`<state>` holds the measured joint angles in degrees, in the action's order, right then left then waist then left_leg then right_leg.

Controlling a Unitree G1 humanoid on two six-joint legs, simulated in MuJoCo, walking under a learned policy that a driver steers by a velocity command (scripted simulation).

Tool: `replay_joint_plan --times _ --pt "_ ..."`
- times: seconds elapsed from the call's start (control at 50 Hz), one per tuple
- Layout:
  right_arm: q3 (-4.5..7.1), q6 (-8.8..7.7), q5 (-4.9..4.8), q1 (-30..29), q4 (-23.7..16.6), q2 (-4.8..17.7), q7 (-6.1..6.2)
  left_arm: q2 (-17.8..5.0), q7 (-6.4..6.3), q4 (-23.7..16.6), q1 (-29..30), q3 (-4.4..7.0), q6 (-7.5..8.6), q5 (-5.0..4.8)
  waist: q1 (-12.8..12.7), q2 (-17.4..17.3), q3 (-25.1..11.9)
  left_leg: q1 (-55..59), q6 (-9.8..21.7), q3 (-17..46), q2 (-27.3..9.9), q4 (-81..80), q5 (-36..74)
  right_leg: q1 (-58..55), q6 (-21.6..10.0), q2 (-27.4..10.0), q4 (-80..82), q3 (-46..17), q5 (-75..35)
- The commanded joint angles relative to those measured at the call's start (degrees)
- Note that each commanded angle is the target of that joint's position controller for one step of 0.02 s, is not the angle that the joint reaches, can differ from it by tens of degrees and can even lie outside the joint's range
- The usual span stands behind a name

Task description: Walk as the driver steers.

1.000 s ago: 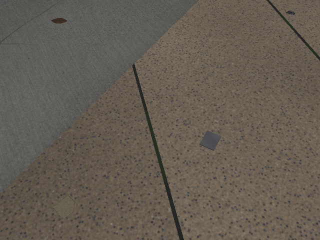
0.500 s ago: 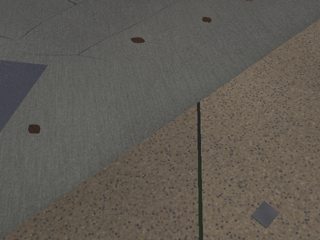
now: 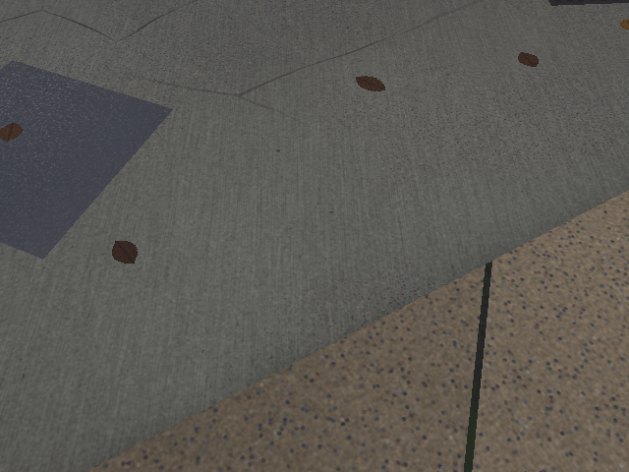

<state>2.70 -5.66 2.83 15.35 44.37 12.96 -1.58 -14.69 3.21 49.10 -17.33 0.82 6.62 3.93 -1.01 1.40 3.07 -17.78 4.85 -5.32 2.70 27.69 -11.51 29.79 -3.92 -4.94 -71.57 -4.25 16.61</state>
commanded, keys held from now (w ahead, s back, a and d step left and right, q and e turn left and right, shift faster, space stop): e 0.38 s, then w+e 0.12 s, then e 0.38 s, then no key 0.12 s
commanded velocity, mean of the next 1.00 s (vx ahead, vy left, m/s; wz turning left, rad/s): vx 0.14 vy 0.00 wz -0.48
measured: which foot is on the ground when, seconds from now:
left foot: down 0.00-0.32, up 0.34-0.76, down 0.78-1.00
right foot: up 0.00-0.28, down 0.30-0.78, up 0.80-1.00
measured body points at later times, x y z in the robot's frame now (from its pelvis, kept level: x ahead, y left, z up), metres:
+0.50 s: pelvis +0.16 -0.03 -0.01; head +0.20 -0.05 +0.44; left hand +0.33 +0.21 -0.12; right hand +0.21 -0.31 -0.13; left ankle +0.18 +0.12 -0.67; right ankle +0.25 -0.10 -0.73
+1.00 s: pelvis +0.22 +0.01 +0.01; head +0.25 +0.02 +0.46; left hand +0.50 +0.18 -0.10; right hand +0.19 -0.29 -0.08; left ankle +0.27 +0.10 -0.73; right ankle +0.15 -0.13 -0.65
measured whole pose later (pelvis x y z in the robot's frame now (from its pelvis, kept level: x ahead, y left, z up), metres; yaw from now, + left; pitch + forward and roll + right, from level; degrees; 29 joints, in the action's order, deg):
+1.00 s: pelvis +0.22 +0.01 +0.01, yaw -33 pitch +2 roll -1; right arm 2.8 -1.0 0.9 11.1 40.6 13.9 2.2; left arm -18.7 -1.8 39.4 -11.3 6.3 -3.2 -1.1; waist 1.1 2.4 0.6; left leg -12.7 2.1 -3.6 -0.9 24.3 -13.4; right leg 33.0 5.1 2.7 -62.5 -7.1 20.1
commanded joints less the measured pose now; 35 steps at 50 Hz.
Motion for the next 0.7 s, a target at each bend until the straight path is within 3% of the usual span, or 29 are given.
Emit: replay_joint_plan --times 0.02,0.08,0.12,0.14,0.16,0.18,0.22,0.26,0.28,0.3,0.32,0.34,0.36,0.38,0.4,0.42,0.46,0.52,0.6,0.7 --pt "0.05 -1.67 0.89 -2.34 -2.68 2.44 0.58 -2.82 0.8 -4.39 -0.98 0.08 -0.03 -0.69 -2.48 -4.54 -6.94 5.55 10.74 10.55 -18.05 -15.79 31.25 6.23 1.5 -3.11 -2.29 -0.85 -1.7" --pt "0.62 -2.94 2.1 -5.24 -3.06 6.15 1.04 -2.32 1.83 -5.15 0.64 0.07 -0.16 -1.3 -3.22 -3.71 -5.65 1.63 8.63 0.11 -14.19 -16.77 39.13 3.8 4.15 -2.54 9.07 2.05 -12.07" --pt "1.04 -2.97 1.41 -2.31 -1.64 7.84 1.06 -1.48 2.74 -5.6 3.22 -0.17 -0.8 -1.11 -1.61 -4.22 -4.77 3.21 7.29 -3.48 -12.66 -15.81 41.32 0.88 5.05 -1.58 21.54 3.92 -20.06" --pt "1.65 -2.92 0.99 0.14 -0.65 9.41 1.03 -1.63 2.91 -6.27 5.05 -0.17 -1.26 -1.22 -0.62 -4.81 -4.21 6.49 7.74 -3.07 -13.89 -15.25 44.24 1.81 5.13 -0.84 24.95 4.14 -21.38" --pt "1.45 -1.11 -4.3 2.84 1.15 7.19 1.1 0.29 0.52 -4.98 4.92 0.26 -3.4 -3.61 0.2 -2.71 -2.31 8.15 3.9 -6.51 -11.86 -12.65 42.54 0.34 4.26 2.49 28.82 9.21 -21.93" --pt "1.19 -0.18 -4.62 5.41 1.68 6.61 1.34 0.68 -0.27 -5.45 5.87 0.02 -4.52 -3.54 1.96 -5.59 -2.08 9.65 3.04 -6.65 -11.67 -11.48 40.87 -0.61 3.69 3.2 31.31 10.14 -22.53" --pt "1.55 1.28 -3.15 6.21 2.42 7.0 2.15 -0.59 -0.56 -6.8 6.85 0.8 -5.44 -2.4 2.32 -8.41 -1.58 12.65 2.56 -5.75 -13.98 -8.23 39.0 -1.95 2.02 3.57 33.78 9.83 -18.14" --pt "2.41 2.38 -2.18 4.29 1.98 8.62 3.18 -2.79 -0.47 -7.32 4.67 1.94 -5.39 -1.42 0.86 -8.32 -2.16 15.25 2.06 -4.61 -16.25 -1.49 41.84 -4.16 -0.15 4.8 36.46 9.5 -10.26" --pt "2.7 2.91 -2.27 3.17 1.62 9.2 3.56 -3.68 -0.65 -6.63 1.24 2.58 -4.86 -1.02 -0.83 -6.32 -3.68 16.09 1.38 -4.77 -16.08 5.24 41.56 -7.4 -1.34 6.05 40.06 9.54 -9.5" --pt "2.82 3.35 -2.29 3.21 1.33 9.45 3.57 -4.97 -1.28 -5.14 -3.76 3.28 -3.97 -0.55 -3.09 -1.78 -6.9 15.27 -0.57 -6.18 -13.36 16.17 35.34 -13.73 -2.62 6.84 46.16 8.53 -19.24" --pt "2.47 3.54 -1.98 5.38 -0.63 8.09 3.5 -10.69 -2.21 -5.45 -7.55 4.7 -3.26 -0.67 -3.45 6.0 -12.28 4.66 -3.19 -7.06 -9.23 33.17 12.95 -25.42 -5.63 -4.84 42.48 -5.4 -49.67" --pt "1.51 4.64 -3.29 9.92 -2.67 3.62 3.05 -15.72 -2.53 -6.3 -5.47 6.32 -4.36 -2.91 0.81 15.5 -19.99 -11.01 -5.64 -1.55 2.84 50.52 -27.63 -37.05 -18.64 -17.99 43.32 -25.83 -70.66" --pt "1.21 5.66 -1.11 8.4 -1.5 5.42 3.0 -13.37 -2.43 -7.98 -4.52 6.29 -5.46 -5.6 -1.33 5.48 -22.95 -12.9 -5.72 7.23 -1.2 51.37 -25.9 -35.25 -19.29 -16.72 47.01 -25.31 -56.35" --pt "1.39 6.1 -1.37 4.12 -2.07 5.88 2.8 -10.25 -2.77 -8.43 -0.94 5.54 -6.27 -5.15 -0.97 2.32 -15.54 -14.77 -5.79 7.4 -2.42 50.94 -22.27 -28.47 -17.91 -14.16 49.68 -21.51 -40.03" --pt "1.45 6.13 -1.12 1.33 -2.37 6.24 2.87 -7.14 -3.0 -8.48 1.91 4.61 -7.16 -4.36 0.31 -0.78 -9.47 -15.22 -5.65 7.89 -4.54 44.88 -17.77 -21.56 -14.44 -10.03 53.63 -18.72 -21.68" --pt "1.6 6.47 -0.51 -0.41 -3.4 6.99 2.72 -5.88 -3.15 -8.57 3.64 4.34 -7.65 -4.14 1.24 1.02 -6.73 -13.99 -5.55 8.23 -5.96 39.29 -14.64 -17.05 -11.76 -6.62 56.87 -17.12 -6.93" --pt "1.56 7.59 0.34 1.44 -2.78 7.1 2.07 -6.5 -2.95 -9.07 4.8 4.71 -7.87 -3.32 2.15 3.41 -7.38 -9.02 -5.43 6.45 -4.63 35.63 -11.47 -12.23 -9.57 -3.19 60.78 -16.34 8.33" --pt "1.24 7.32 -0.3 0.93 -2.79 6.1 1.56 -8.98 -2.52 -8.99 3.94 5.75 -7.32 -2.97 1.8 2.72 -6.04 -8.14 -6.01 6.09 -3.82 28.21 -11.22 -11.04 -9.17 -2.23 62.74 -16.93 11.63" --pt "0.96 6.75 -0.88 -1.71 -3.64 5.89 2.53 -9.58 -2.39 -8.36 1.52 6.31 -7.6 -2.82 -0.06 3.85 -5.43 -9.05 -6.7 6.94 -2.93 21.76 -10.75 -13.5 -9.24 -1.9 60.73 -18.41 8.34" --pt "0.62 6.16 -2.18 -1.39 -4.73 6.3 3.3 -9.52 -2.01 -9.14 2.67 6.7 -8.7 -2.51 -0.04 5.74 -5.54 -2.47 -4.94 6.52 0.03 12.76 -12.68 -11.51 -8.26 -0.83 58.76 -21.7 8.18"
Next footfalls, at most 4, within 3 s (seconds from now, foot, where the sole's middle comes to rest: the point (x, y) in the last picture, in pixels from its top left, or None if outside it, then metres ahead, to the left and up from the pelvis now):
0.30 right None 0.29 -0.11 -0.77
0.78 left None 0.30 0.08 -0.77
1.18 right None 0.18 -0.16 -0.77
2.04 right None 0.31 -0.12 -0.77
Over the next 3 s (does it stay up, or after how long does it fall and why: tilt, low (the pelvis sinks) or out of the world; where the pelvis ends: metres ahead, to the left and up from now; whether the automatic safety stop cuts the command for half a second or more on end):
stays up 0.69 -0.22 -0.01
